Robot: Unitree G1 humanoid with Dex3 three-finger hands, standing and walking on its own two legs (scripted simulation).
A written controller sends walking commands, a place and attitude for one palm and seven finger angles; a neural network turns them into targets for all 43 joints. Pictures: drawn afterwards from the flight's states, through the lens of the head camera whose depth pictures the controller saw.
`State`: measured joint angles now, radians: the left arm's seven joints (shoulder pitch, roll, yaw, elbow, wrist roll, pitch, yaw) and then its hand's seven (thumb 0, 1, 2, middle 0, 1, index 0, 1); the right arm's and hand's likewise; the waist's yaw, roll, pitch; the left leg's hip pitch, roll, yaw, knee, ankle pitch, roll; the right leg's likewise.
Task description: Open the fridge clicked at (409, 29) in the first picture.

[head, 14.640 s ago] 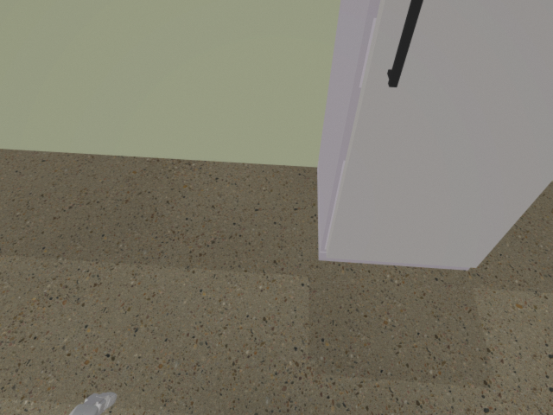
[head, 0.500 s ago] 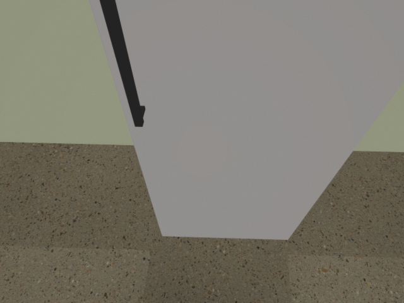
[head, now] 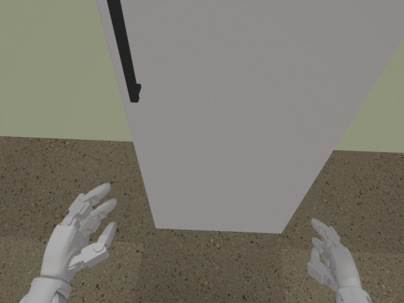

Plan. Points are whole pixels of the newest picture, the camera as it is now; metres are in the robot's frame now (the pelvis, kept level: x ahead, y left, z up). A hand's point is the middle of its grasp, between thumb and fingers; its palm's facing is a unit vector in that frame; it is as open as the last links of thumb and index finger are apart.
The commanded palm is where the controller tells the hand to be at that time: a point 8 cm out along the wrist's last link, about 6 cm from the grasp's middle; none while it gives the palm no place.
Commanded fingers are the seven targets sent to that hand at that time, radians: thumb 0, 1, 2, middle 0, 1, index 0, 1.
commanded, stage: raise the hand to about handle height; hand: left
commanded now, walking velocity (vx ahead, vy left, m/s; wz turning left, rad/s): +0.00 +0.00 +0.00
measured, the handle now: (124, 35) +0.53 +0.19 +0.28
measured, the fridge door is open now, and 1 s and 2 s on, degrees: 0 0 0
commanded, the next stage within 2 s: move the hooked fingers beside the handle in 1.74 s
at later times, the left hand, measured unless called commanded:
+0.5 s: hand (55, 198) +0.25 +0.26 +0.13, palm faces +0.10 -0.99 -0.06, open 11.2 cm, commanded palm +0.21 +0.29 +0.14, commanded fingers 0.00 -0.13 0.46 -0.27 -0.96 -0.27 -0.96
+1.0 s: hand out of the picture +0.27 +0.30 +0.23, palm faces +0.11 -0.99 -0.10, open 13.8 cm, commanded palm +0.23 +0.34 +0.24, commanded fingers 0.00 -0.50 0.30 -0.30 -1.20 -0.30 -1.20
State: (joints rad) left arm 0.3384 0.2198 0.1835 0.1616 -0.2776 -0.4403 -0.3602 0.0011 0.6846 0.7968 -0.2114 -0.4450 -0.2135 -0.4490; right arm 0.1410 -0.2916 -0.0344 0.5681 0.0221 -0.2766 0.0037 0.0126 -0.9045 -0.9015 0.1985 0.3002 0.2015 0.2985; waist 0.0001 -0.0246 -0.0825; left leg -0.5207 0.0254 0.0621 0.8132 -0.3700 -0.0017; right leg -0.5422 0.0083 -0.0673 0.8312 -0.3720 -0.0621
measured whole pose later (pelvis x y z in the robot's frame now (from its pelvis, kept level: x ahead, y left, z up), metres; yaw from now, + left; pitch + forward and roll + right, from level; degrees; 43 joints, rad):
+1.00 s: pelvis +0.02 +0.02 +0.04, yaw +3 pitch -5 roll -1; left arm -0.13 0.45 0.41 0.02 -0.31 0.25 -0.41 -0.01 -0.45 0.32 -0.29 -1.16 -0.29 -1.17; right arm 0.15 -0.25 0.13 0.64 0.07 -0.27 -0.09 0.01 -0.90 -0.90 0.20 0.30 0.20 0.30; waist 0.10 0.06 0.01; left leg -0.15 -0.01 0.02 0.50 -0.25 0.03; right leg -0.13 0.00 -0.10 0.47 -0.24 -0.03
